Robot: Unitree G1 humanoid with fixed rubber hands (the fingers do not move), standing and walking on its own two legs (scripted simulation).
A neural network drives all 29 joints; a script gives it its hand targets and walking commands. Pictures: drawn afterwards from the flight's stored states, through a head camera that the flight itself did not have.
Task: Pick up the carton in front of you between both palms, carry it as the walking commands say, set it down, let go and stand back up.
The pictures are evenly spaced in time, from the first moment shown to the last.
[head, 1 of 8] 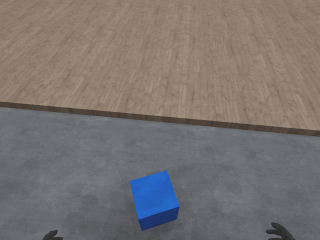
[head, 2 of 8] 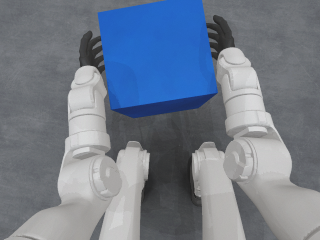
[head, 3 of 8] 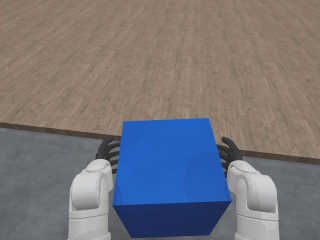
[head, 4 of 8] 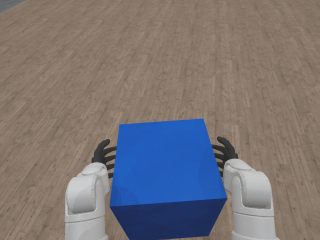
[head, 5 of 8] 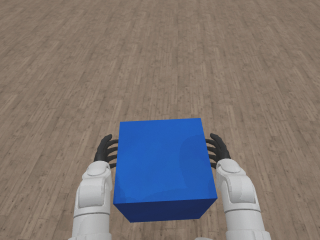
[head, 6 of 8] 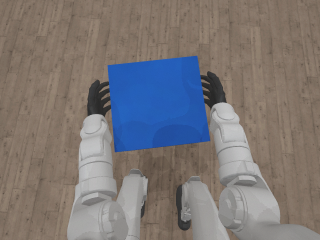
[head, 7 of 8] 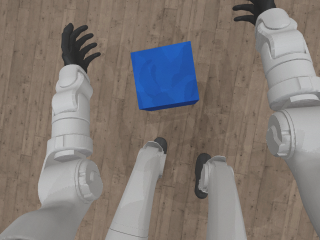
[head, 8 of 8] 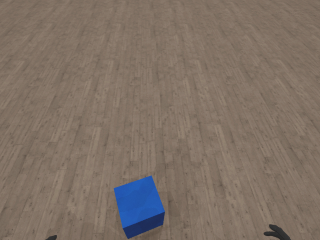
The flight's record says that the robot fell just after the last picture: no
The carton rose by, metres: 0.83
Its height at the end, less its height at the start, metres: +0.07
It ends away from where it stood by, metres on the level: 3.45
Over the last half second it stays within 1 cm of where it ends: yes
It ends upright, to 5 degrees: yes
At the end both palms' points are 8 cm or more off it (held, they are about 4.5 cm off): yes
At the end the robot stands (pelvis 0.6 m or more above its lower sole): yes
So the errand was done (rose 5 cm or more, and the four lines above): yes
